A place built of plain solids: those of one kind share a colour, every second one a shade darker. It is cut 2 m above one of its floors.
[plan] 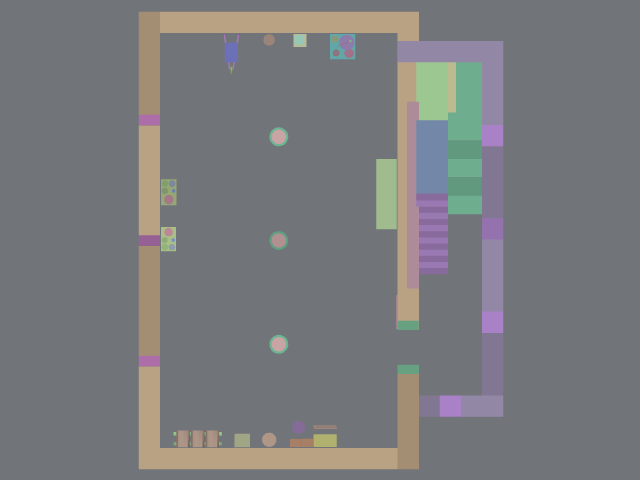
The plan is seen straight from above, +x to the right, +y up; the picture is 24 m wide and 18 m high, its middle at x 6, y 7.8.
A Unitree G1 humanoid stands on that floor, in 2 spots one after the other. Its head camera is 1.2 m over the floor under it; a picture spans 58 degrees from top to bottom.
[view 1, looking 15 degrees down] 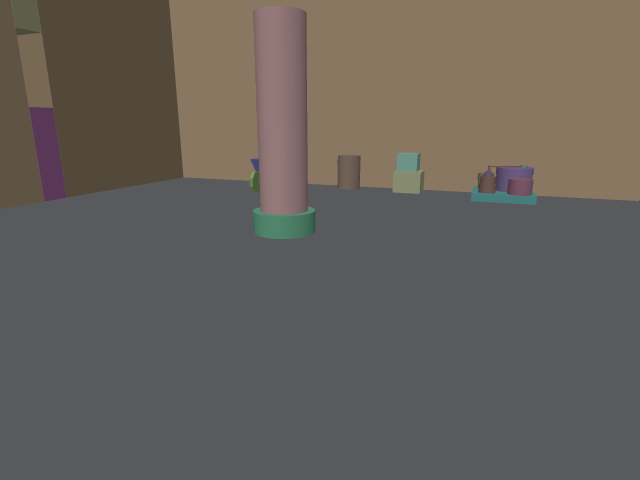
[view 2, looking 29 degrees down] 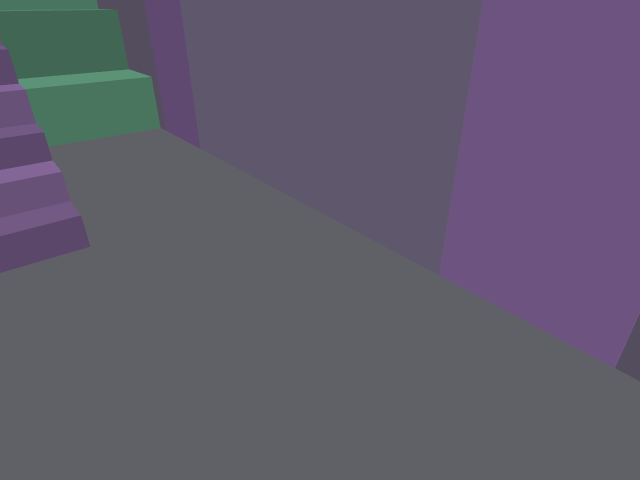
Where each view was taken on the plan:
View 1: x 6.58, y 7.27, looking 111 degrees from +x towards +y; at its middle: ground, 4.64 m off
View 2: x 10.48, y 4.09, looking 51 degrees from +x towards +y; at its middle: ground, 2.48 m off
